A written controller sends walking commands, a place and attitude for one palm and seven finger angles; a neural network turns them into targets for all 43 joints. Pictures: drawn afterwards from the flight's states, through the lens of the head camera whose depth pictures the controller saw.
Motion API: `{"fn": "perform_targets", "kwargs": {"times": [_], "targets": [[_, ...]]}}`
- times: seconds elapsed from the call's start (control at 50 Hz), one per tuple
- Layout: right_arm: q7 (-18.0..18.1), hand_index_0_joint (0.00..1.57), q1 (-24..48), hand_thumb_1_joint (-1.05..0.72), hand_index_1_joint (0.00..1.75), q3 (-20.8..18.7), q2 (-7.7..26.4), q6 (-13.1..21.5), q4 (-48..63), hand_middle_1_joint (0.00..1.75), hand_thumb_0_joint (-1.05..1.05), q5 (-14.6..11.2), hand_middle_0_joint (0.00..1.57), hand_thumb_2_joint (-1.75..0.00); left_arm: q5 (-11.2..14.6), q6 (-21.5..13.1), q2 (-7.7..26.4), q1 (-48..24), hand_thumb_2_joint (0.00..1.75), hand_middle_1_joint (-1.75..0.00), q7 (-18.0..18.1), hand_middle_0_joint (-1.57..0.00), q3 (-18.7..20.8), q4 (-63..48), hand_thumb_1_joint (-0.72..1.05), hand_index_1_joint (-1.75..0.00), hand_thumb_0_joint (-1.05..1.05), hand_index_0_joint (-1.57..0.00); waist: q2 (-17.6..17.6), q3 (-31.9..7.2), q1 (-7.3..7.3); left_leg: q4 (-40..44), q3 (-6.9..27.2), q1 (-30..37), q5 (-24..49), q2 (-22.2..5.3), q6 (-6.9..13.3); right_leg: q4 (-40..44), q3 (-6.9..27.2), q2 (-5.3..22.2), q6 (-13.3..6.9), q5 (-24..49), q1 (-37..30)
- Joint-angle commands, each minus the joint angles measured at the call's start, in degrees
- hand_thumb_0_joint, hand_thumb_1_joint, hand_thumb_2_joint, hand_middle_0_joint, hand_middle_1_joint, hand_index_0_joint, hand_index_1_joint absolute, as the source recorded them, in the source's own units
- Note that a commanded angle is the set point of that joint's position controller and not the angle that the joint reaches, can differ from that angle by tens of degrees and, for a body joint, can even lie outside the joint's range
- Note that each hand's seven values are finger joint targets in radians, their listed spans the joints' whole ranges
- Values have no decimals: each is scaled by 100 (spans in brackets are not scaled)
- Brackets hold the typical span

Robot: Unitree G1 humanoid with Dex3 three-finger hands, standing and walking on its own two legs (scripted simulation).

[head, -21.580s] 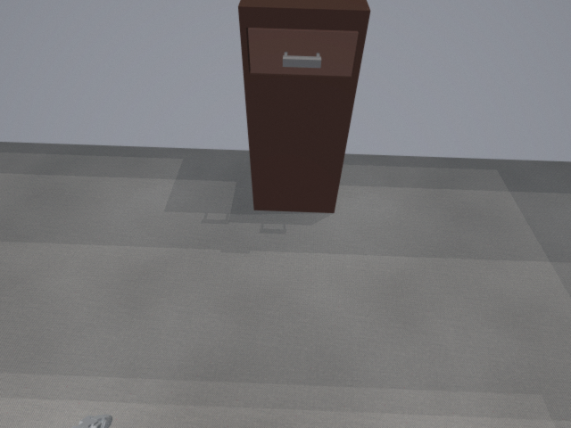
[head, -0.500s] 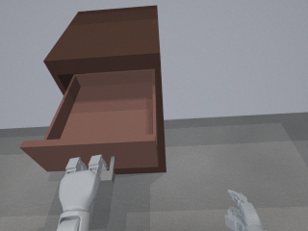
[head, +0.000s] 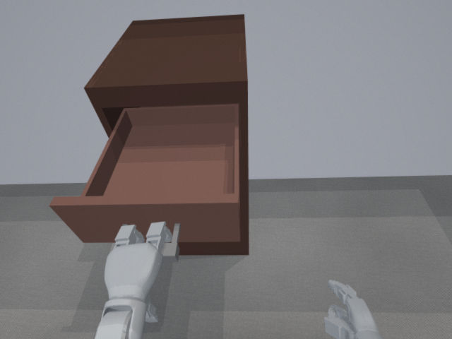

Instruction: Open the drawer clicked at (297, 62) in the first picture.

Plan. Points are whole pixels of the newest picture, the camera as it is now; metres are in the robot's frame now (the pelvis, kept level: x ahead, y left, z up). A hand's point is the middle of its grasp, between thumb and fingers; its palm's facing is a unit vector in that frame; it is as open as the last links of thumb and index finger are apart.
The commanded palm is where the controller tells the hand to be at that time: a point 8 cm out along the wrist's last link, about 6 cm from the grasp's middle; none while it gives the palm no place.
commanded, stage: lift the hand off the handle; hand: left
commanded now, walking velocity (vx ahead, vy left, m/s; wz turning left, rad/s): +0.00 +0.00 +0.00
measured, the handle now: (147, 240) +0.28 +0.19 +0.02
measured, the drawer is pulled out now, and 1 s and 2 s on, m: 0.30 0.30 0.30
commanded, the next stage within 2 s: draw the hand back to the body in 1.54 s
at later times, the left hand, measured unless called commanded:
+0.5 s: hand (148, 262) +0.24 +0.18 +0.02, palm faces +0.04 -0.13 -0.99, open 13.6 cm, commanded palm +0.21 +0.18 +0.09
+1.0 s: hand (132, 240) +0.24 +0.18 +0.09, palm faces +0.10 -0.16 -0.98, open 13.8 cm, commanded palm +0.20 +0.18 +0.16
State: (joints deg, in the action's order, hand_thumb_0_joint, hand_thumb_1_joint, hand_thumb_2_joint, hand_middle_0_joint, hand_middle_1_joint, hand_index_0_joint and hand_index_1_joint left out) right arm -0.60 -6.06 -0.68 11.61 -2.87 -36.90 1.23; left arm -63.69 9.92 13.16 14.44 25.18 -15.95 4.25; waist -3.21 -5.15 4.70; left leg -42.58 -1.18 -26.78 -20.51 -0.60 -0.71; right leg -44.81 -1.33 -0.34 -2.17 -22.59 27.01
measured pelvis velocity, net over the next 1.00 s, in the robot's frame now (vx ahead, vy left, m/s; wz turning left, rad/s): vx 0.01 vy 0.00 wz -0.01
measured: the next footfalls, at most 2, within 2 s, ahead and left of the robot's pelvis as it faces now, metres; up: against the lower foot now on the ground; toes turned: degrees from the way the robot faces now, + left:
none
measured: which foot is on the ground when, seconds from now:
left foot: down 0.00-1.00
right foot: down 0.00-1.00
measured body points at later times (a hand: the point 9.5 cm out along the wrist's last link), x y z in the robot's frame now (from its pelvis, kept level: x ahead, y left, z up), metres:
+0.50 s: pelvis +0.00 +0.00 +0.01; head +0.00 -0.04 +0.46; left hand +0.23 +0.18 +0.07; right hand +0.21 -0.21 -0.10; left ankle +0.01 +0.13 -0.71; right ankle +0.00 -0.09 -0.71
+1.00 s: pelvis +0.01 +0.00 +0.02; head +0.00 -0.04 +0.47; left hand +0.23 +0.19 +0.15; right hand +0.25 -0.18 -0.07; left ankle +0.01 +0.13 -0.71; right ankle +0.00 -0.09 -0.71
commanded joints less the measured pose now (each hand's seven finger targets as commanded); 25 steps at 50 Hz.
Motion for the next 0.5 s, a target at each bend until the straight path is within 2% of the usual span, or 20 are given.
{"fn": "perform_targets", "kwargs": {"times": [0.0,0.06,0.1,0.12,0.16,0.22,0.3,0.34,0.36,0.42,0.48], "targets": [[92,20,888,-90,30,-166,539,309,914,30,0,-19,20,-90,-22,-59,567,-830,30,-120,120,-30,381,-912,-50,-120,0,-30,612,-796,-49,459,-17,482,805,314,216,988,261,-149,-2,905,-179],[109,20,882,-90,30,-167,522,311,871,30,0,-25,20,-90,-7,-42,373,-1011,30,-120,120,-30,201,-805,-50,-120,0,-30,610,-763,-106,458,-20,497,774,310,224,986,230,-139,15,890,-97],[121,20,862,-90,30,-180,550,291,861,30,0,-38,20,-90,8,-18,456,-1147,30,-120,130,-30,282,-811,-50,-120,0,-30,532,-858,-92,498,2,535,829,296,209,957,195,-163,-17,901,-148],[127,20,862,-90,30,-177,533,288,867,30,0,-35,20,-90,0,-6,402,-1183,30,-120,136,-30,233,-743,-50,-120,0,-30,609,-847,-102,489,-9,534,775,297,220,973,193,-156,1,832,-108],[130,20,848,-90,30,-186,527,292,855,30,0,-44,20,-90,3,-6,276,-1338,30,-120,126,-30,97,-706,-50,-120,0,-30,536,-871,-119,495,-6,554,783,299,221,968,177,-156,-7,819,-78],[132,20,837,-90,30,-194,544,296,853,30,0,-48,20,-90,-1,11,291,-1457,30,-120,133,-30,82,-647,-50,-120,0,-30,674,-901,-139,493,-2,560,763,292,234,982,164,-146,5,773,-77],[200,20,920,-90,30,-189,543,290,870,30,0,-54,20,-90,82,3,705,-1697,30,-120,116,-30,426,-1125,-50,-120,0,-30,515,-1095,-62,574,-23,736,866,321,245,1096,238,-121,6,854,-377],[202,20,949,-90,30,-159,504,302,869,30,0,-65,20,-90,126,1,548,-1714,30,-120,66,-30,273,-1171,-50,-120,0,-30,488,-951,-84,646,-24,813,840,315,250,1169,213,-118,21,772,-331],[198,20,957,-90,30,-155,501,307,863,30,0,-74,20,-90,137,1,568,-1754,30,-120,43,-30,294,-1199,-50,-120,0,-30,417,-868,-78,690,-19,851,862,307,240,1180,176,-138,9,751,-309],[184,20,983,-90,30,-154,500,321,911,30,0,-73,20,-90,222,-14,749,-1637,30,-120,-40,-30,458,-1537,-50,-120,0,-30,385,-1015,1,784,-28,1003,1054,298,246,1230,204,-136,7,939,-576],[153,20,1005,-90,30,-135,493,339,929,30,0,-67,20,-90,267,-38,675,-1431,30,-120,-141,-30,388,-1777,-50,-120,0,-30,426,-909,-5,837,-38,1090,1216,301,251,1295,193,-128,24,1167,-660]]}}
